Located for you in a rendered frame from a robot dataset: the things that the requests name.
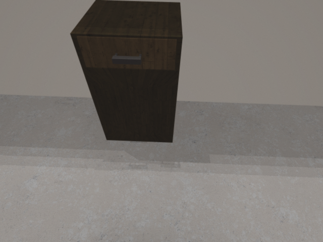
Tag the cabinet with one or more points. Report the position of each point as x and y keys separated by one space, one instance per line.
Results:
x=133 y=104

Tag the handle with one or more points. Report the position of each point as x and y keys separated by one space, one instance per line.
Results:
x=129 y=60

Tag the drawer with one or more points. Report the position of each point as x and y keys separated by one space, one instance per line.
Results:
x=156 y=53

